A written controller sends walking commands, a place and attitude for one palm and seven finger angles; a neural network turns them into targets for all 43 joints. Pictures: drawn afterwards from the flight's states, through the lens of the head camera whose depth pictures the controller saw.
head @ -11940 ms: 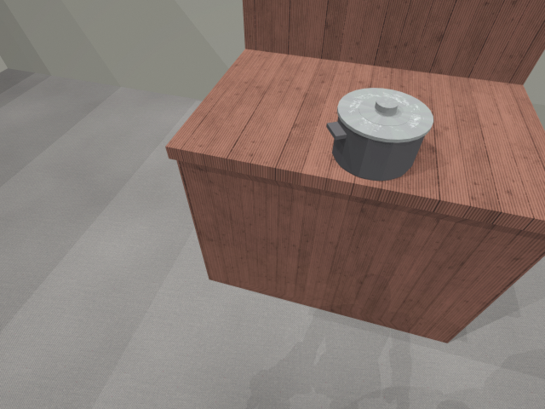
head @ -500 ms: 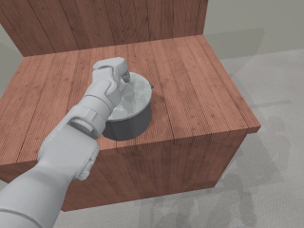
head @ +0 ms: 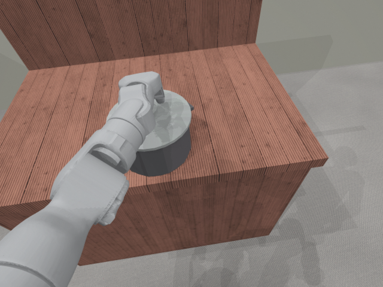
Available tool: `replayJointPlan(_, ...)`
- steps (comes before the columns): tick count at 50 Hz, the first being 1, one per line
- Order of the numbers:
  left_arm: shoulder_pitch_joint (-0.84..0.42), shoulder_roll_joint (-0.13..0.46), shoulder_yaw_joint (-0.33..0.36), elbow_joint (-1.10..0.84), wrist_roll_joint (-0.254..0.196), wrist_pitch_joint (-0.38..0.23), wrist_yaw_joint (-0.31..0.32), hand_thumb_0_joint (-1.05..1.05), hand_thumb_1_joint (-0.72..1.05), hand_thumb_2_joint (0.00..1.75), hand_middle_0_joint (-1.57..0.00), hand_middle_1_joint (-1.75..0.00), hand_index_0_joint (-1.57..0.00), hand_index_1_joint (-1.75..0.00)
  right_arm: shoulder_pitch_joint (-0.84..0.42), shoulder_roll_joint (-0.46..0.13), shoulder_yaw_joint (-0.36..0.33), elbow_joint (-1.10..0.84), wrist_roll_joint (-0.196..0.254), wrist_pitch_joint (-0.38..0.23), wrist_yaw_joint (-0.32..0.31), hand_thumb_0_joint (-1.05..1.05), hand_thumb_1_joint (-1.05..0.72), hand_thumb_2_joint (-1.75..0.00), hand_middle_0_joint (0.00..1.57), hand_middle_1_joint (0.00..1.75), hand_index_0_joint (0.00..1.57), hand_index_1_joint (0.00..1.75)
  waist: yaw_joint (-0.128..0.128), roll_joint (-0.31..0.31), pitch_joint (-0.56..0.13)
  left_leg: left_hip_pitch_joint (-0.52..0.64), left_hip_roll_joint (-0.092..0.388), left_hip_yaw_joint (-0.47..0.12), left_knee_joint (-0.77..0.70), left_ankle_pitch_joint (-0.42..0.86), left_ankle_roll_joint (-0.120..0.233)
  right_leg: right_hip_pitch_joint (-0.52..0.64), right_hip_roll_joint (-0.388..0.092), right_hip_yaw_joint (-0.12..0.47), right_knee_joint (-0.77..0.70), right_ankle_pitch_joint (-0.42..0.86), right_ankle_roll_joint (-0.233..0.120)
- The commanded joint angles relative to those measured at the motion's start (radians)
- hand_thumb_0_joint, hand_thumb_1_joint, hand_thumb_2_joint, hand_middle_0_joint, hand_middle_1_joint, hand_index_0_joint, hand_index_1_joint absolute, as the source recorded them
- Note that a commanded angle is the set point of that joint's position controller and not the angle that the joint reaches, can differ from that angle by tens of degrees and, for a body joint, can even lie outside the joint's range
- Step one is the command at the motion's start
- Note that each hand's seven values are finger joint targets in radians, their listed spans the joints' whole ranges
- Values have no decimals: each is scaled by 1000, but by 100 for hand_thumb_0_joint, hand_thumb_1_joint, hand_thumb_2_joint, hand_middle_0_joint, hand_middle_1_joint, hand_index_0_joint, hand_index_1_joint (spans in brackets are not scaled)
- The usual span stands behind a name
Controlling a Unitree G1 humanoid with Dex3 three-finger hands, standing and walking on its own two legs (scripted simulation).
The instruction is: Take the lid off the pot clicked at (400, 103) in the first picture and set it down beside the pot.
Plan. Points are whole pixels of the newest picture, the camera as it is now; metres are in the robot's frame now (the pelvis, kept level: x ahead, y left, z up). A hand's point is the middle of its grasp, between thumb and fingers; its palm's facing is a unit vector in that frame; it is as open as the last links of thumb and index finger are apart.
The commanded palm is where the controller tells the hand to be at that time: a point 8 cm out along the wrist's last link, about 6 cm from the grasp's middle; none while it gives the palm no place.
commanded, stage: lower the open fingers around the knob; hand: left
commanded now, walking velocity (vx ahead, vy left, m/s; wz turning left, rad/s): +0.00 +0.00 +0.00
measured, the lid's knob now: (147, 111) +0.50 +0.08 +0.10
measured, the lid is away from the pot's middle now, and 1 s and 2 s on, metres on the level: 0.00 0.00 0.00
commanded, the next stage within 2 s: close the fingers and squeeze the knob in 0.10 s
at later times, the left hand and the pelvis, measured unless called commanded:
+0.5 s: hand (147, 112) +0.47 +0.08 +0.12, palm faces -0.35 -0.09 -0.93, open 9.6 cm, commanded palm +0.47 +0.08 +0.18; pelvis +0.00 +0.00 +0.00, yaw +0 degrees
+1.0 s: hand (147, 111) +0.47 +0.08 +0.12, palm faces -0.35 -0.10 -0.93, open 7.7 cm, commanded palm +0.47 +0.09 +0.18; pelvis +0.01 +0.00 +0.00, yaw +0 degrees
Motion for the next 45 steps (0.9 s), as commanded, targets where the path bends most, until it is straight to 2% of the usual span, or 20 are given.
replayJointPlan(1, -452, 159, 36, -108, 12, -9, 17, 0, -30, 151, -87, -8, -87, -8, -19, -129, -37, -97, -1, -28, -7, 0, -90, -90, 20, 30, 20, 30, -22, -175, -324, 348, -49, -31, 20, 203, 60, -82, 49, 5, -74, 488, 4)
replayJointPlan(3, -485, 116, 10, -139, 14, -18, 20, 0, -30, 151, -87, -8, -87, -8, -17, -123, -45, -98, -1, -31, -2, 0, -90, -90, 20, 30, 20, 30, -28, -157, -329, 376, -41, -43, 25, 216, 58, -109, 50, -3, -74, 466, -1)
replayJointPlan(5, -466, 168, 52, -142, 15, -23, 26, 0, -30, 151, -87, -8, -87, -8, -15, -126, -43, -99, -5, -35, -3, 0, -90, -90, 20, 30, 20, 30, -15, -157, -350, 381, -43, -44, 21, 213, 59, -90, 52, 0, -73, 461, 0)
replayJointPlan(9, -479, 135, 22, -130, 6, -19, 26, 0, -30, 151, -87, -8, -87, -8, -14, -126, -43, -95, -1, -36, -7, 0, -90, -90, 20, 30, 20, 30, -30, -174, -334, 369, -44, -37, 19, 193, 61, -97, 51, 3, -80, 457, 3)
replayJointPlan(10, -479, 159, 40, -121, 9, -16, 28, 0, -30, 151, -87, -8, -87, -8, -10, -129, -42, -91, -1, -36, -7, 0, -90, -90, 20, 30, 20, 30, -25, -178, -328, 360, -43, -39, 17, 189, 60, -96, 52, 1, -78, 454, 3)
replayJointPlan(11, -476, 146, 28, -112, 10, -13, 27, 0, -11, 105, -54, -68, -54, -68, -16, -129, -39, -90, 0, -35, -7, 0, -90, -90, 20, 30, 20, 30, -27, -168, -319, 356, -44, -39, 16, 184, 58, -107, 53, 1, -77, 446, 2)
replayJointPlan(15, -467, 189, 63, -146, 16, -24, 29, 0, -7, 105, -54, -75, -54, -75, -17, -127, -41, -98, -5, -41, -7, 0, -90, -90, 20, 30, 20, 30, -13, -150, -370, 376, -45, -36, 22, 216, 59, -66, 47, 10, -72, 491, 2)
replayJointPlan(16, -485, 168, 46, -181, 12, -29, 28, 0, -6, 105, -54, -77, -54, -77, -21, -122, -40, -107, -4, -43, -6, 0, -90, -90, 20, 30, 20, 30, -13, -159, -380, 384, -47, -40, 21, 223, 59, -60, 48, 5, -72, 496, 2)
replayJointPlan(22, -480, 184, 47, -142, 19, -20, 39, 0, 0, 104, -55, -85, -55, -85, -22, -126, -37, -96, 4, -37, -11, 0, -90, -90, 20, 30, 20, 30, -23, -173, -312, 344, -44, -37, 9, 172, 58, -86, 51, 7, -85, 448, 4)
replayJointPlan(24, -527, 167, 36, -180, 18, -27, 47, 0, 2, 103, -56, -87, -56, -87, -21, -121, -41, -97, 0, -47, -9, 0, -90, -90, 20, 30, 20, 30, -27, -132, -340, 387, -42, -42, 15, 186, 57, -103, 51, 3, -81, 445, 0)
replayJointPlan(25, -491, 202, 67, -154, 23, -25, 50, 0, 3, 103, -56, -88, -56, -88, -20, -121, -39, -96, -3, -47, -10, 0, -90, -90, 20, 30, 20, 30, -13, -139, -353, 378, -44, -43, 19, 196, 58, -81, 51, 7, -78, 458, 0)
replayJointPlan(29, -497, 134, 19, -152, 23, -23, 46, 0, 7, 101, -58, -92, -58, -92, -22, -119, -42, -96, -2, -47, -8, 0, -90, -90, 20, 30, 20, 30, -27, -138, -364, 397, -41, -45, 26, 216, 56, -100, 52, 2, -75, 467, -1)
replayJointPlan(31, -491, 188, 58, -116, 21, -11, 47, 0, 9, 100, -59, -94, -59, -94, -15, -130, -40, -83, -2, -41, -12, 0, -90, -90, 20, 30, 20, 30, -26, -172, -339, 358, -41, -41, 18, 189, 57, -91, 53, 3, -79, 456, 2)
replayJointPlan(33, -519, 167, 46, -131, 15, -14, 44, 0, 12, 99, -60, -95, -60, -95, -15, -124, -42, -89, -5, -48, -13, 0, -90, -90, 20, 30, 20, 30, -27, -165, -359, 367, -43, -42, 25, 206, 59, -84, 50, 6, -77, 481, 1)
replayJointPlan(35, -495, 204, 74, -149, 20, -20, 39, 0, 14, 97, -61, -97, -61, -97, -15, -127, -41, -91, -8, -51, -12, 0, -90, -90, 20, 30, 20, 30, -14, -150, -408, 387, -46, -39, 32, 247, 60, -52, 48, 9, -65, 531, 2)
replayJointPlan(38, -464, 133, 27, -145, 22, -24, 24, 0, 17, 95, -63, -99, -63, -99, -17, -120, -48, -99, -7, -47, -5, 0, -90, -90, 20, 30, 20, 30, -20, -163, -385, 390, -43, -38, 44, 279, 61, -68, 48, 5, -69, 550, 1)
replayJointPlan(40, -451, 189, 66, -138, 22, -22, 24, 0, 20, 94, -64, -100, -64, -100, -17, -131, -46, -92, -7, -38, -7, 0, -90, -90, 20, 30, 20, 30, -17, -178, -371, 376, -42, -35, 37, 269, 61, -63, 50, 5, -67, 549, 2)
replayJointPlan(41, -487, 163, 40, -168, 17, -24, 24, 0, 21, 93, -65, -100, -65, -100, -19, -128, -43, -96, -5, -39, -7, 0, -90, -90, 20, 30, 20, 30, -22, -163, -369, 380, -46, -33, 35, 264, 60, -68, 50, 6, -68, 551, 3)
replayJointPlan(44, -436, 211, 84, -171, 22, -32, 24, 0, 25, 90, -67, -101, -67, -101, -20, -127, -46, -102, -9, -42, -5, 0, -90, -90, 20, 30, 20, 30, -4, -158, -386, 385, -44, -34, 39, 291, 61, -39, 44, 9, -65, 578, 0)
replayJointPlan(45, -451, 183, 59, -215, 21, -36, 23, 0, 26, 89, -67, -102, -67, -102, -30, -123, -45, -110, -6, -39, -3, 0, -90, -90, 20, 30, 20, 30, -4, -147, -399, 398, -44, -32, 38, 303, 60, -39, 44, 8, -63, 585, 1)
